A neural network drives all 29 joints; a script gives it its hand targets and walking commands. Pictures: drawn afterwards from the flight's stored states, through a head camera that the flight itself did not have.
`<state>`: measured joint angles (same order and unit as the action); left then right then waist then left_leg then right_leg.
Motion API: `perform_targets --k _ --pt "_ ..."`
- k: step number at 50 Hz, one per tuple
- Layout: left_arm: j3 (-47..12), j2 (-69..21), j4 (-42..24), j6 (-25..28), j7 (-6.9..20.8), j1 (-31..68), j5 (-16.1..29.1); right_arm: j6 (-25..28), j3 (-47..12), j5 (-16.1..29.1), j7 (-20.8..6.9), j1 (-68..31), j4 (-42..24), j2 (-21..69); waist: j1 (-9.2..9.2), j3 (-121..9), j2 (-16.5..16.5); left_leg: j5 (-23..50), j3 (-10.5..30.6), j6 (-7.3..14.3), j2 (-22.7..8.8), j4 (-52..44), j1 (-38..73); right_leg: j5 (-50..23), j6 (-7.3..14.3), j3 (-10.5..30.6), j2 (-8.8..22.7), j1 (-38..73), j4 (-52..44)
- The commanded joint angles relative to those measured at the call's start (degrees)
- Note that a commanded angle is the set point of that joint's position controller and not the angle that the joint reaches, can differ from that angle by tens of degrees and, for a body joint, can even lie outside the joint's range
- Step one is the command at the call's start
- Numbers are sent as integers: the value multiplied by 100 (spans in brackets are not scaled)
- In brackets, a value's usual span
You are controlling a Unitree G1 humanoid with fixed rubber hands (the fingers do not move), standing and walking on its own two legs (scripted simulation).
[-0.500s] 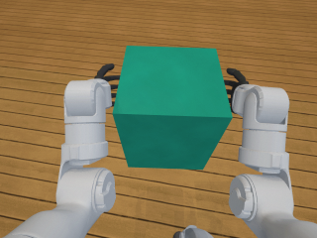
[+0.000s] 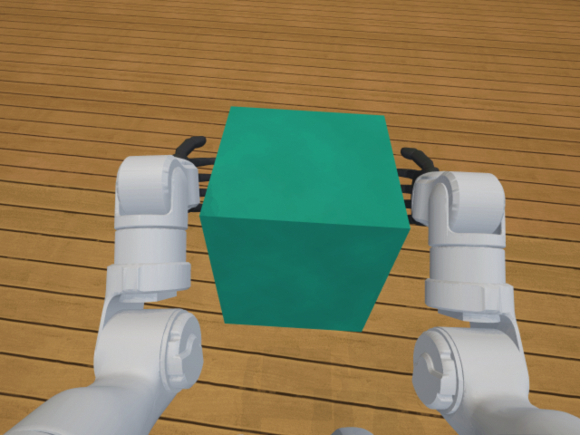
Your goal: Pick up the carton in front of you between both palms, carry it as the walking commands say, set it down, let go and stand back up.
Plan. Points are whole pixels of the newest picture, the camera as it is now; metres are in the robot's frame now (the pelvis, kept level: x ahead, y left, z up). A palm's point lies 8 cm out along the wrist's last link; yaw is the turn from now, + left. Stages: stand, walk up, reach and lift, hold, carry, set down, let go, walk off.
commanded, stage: carry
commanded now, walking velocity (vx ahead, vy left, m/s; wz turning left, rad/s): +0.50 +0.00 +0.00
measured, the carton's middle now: (299, 225) +0.38 -0.02 +0.07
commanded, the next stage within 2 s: none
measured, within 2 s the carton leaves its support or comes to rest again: neither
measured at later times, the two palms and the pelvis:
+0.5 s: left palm (187, 49) +0.65 +0.16 +0.20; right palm (365, 36) +0.69 -0.14 +0.20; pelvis +0.29 -0.03 +0.05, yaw +0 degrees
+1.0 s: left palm out of the picture +0.99 +0.13 +0.25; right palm out of the picture +0.97 -0.17 +0.25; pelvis +0.60 +0.01 +0.08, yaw -1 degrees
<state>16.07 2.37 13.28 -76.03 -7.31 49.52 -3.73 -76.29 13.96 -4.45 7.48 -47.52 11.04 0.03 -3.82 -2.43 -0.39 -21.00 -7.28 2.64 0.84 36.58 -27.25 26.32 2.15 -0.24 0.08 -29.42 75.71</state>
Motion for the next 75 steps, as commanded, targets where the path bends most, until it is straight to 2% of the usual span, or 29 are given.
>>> perform_targets --k 1,10,13,14,15,16,19,24,30,32,33,34,35,36,38,47,50,52,53,54,55,56,58,59,69,72,73,74,75 --pt "-2948 -6372 -819 120 1160 4259 2220 210 -3396 3185 -1367 -5448 -1330 6635 94 -2835 432 1646 2604 947 -1552 -1240 3566 -309 91 164 192 -1764 66" --pt "-3182 -5820 -900 -42 970 3871 1914 14 -3358 2991 -1337 -4759 -1154 6136 5 -2412 827 2375 1132 862 -1359 -1574 3119 -691 12 -800 48 -892 -2992" --pt "-3190 -5957 -431 -42 1102 3736 1998 -1 -3273 2810 -1372 -4501 -706 6092 570 -2773 767 4595 219 346 -1110 -49 2270 -1128 245 -1552 -632 1739 -4170" --pt "-3131 -5992 -239 -14 1152 3558 2047 4 -3225 2751 -1391 -4523 -587 6036 929 -3258 478 4074 20 62 -944 1042 1368 -977 451 -866 -264 3380 -4208" --pt "-3095 -5935 -180 46 1192 3512 2059 -2 -3141 2695 -1421 -4526 -546 6113 994 -3756 -1001 2046 80 -227 -385 2690 -304 -108 1203 2324 1469 4577 -4735" --pt "-3128 -6122 -291 92 1232 3689 2157 11 -3087 2638 -1443 -4627 -524 6092 1058 -3412 -1732 -895 520 -264 452 3851 -1646 -1331 1776 4031 1846 4867 -5526" --pt "-3497 -6672 -1168 132 1365 4733 2836 80 -2854 2414 -1297 -4588 -618 6081 929 -2844 -16 -611 1017 42 -225 4671 -2364 -2613 1461 2580 1692 4139 -4822" --pt "-3688 -6784 -1856 140 1407 5326 3368 104 -2706 2037 -988 -4444 -906 5729 821 -2725 -484 -430 679 18 -358 3409 -2201 -1637 1248 1597 1462 3591 -5275" --pt "-3504 -6450 -1084 12 1426 4676 3050 -29 -2736 1818 -976 -3985 -441 5453 811 -2340 -802 259 -184 -46 -58 493 -471 -2498 869 332 1192 2769 -5363" --pt "-3428 -6477 -715 6 1446 4513 2919 -26 -2722 1871 -1063 -3887 -87 5562 340 -2607 -649 620 -760 92 414 -273 1229 -3876 561 -269 1039 2314 -4293" --pt "-3387 -6496 -556 5 1458 4434 2841 4 -2679 1921 -1105 -3743 136 5588 41 -3036 -215 547 -539 222 294 -347 2672 -4157 300 -617 839 1759 -3251" --pt "-3291 -6480 -451 6 1477 4421 2761 50 -2632 1940 -1147 -3661 254 5612 -226 -3473 617 -816 1884 737 -1026 -887 3845 -2733 -45 -666 454 479 -1768" --pt "-3209 -6563 -373 17 1500 4433 2668 120 -2625 1985 -1179 -3878 254 5671 -208 -3375 1950 212 4482 1456 -1993 -1596 4632 233 -205 -349 -427 -1174 -640" --pt "-3194 -6541 -382 48 1459 4451 2536 106 -2716 2127 -1231 -4000 37 5862 -127 -3115 1427 940 4543 1551 -2070 -1454 4645 468 -84 99 -278 -1814 358" --pt "-3048 -6528 -486 91 1344 4365 2363 166 -3072 2656 -1333 -4773 -631 6307 -116 -2796 262 2256 3382 1290 -1787 -950 3987 63 39 199 57 -2088 665" --pt "-3141 -5840 -1249 63 894 3950 1876 119 -3453 3242 -1328 -5138 -1602 6281 -4 -2578 656 1594 1696 1069 -1517 -1632 3249 -422 -15 -272 317 -1544 -1966" --pt "-3227 -5745 -973 -19 945 3774 1859 37 -3418 3022 -1329 -4744 -1210 6114 49 -2400 844 2344 1066 804 -1346 -1532 2915 -634 38 -952 -66 -538 -3204" --pt "-3243 -5813 -660 -39 1026 3639 1915 6 -3362 2901 -1344 -4581 -932 6043 487 -2662 794 4102 441 465 -1188 -448 2360 -1014 181 -1565 -602 1291 -4003" --pt "-3203 -5824 -447 -25 1072 3563 1968 -8 -3329 2846 -1360 -4471 -764 6023 774 -3092 542 4457 116 162 -1003 589 1656 -1102 397 -1238 -503 2887 -4163" --pt "-3145 -5837 -334 0 1120 3382 1989 -20 -3252 2780 -1381 -4540 -688 5966 1110 -3599 -201 2655 53 -110 -683 2019 387 252 785 936 803 4260 -4624" --pt "-3157 -5884 -351 61 1158 3554 2026 -27 -3152 2696 -1415 -4508 -624 6075 986 -3607 -1885 -791 371 -272 270 3220 -1337 -513 1633 3795 1912 5051 -5389" --pt "-3202 -6082 -498 64 1211 3714 2188 1 -3106 2622 -1408 -4690 -572 6056 947 -3187 -1375 -1084 929 -130 186 4262 -2026 -1186 1768 3932 1930 4909 -5361" --pt "-3456 -6546 -1018 96 1329 4432 2665 54 -2910 2476 -1324 -4508 -577 6060 955 -2859 -67 -668 1014 15 -143 4636 -2356 -2703 1522 2773 1769 4343 -4828" --pt "-3600 -6704 -1298 124 1362 4758 2901 68 -2829 2382 -1264 -4483 -610 6049 894 -2785 -8 -524 1000 50 -264 4361 -2320 -2652 1331 2379 1640 4087 -4868" --pt "-3553 -6459 -1225 30 1407 4732 3098 -13 -2708 1806 -948 -3996 -515 5414 835 -2271 -765 327 -126 -66 -68 504 -559 -2514 866 346 1176 2802 -5461" --pt "-3416 -6453 -694 6 1429 4439 2881 -23 -2681 1890 -1063 -3840 -16 5532 228 -2738 -504 782 -796 161 463 -463 1894 -4475 390 -554 925 2226 -3842" --pt "-3357 -6392 -568 5 1438 4427 2789 -2 -2660 1954 -1107 -3730 153 5582 -138 -3202 -106 431 -16 296 -89 -391 3313 -3664 131 -667 810 1405 -2648" --pt "-3228 -6517 -526 -11 1459 4386 2717 83 -2593 1939 -1129 -3741 209 5521 -195 -3816 1571 -552 3339 1251 -1695 -1004 4518 -2128 -234 -553 90 -253 -948" --pt "-3218 -6449 -543 13 1459 4555 2603 104 -2686 2066 -1180 -3973 112 5778 -212 -3268 1685 441 4614 1479 -1925 -1728 4587 281 -229 -113 -425 -1403 45"
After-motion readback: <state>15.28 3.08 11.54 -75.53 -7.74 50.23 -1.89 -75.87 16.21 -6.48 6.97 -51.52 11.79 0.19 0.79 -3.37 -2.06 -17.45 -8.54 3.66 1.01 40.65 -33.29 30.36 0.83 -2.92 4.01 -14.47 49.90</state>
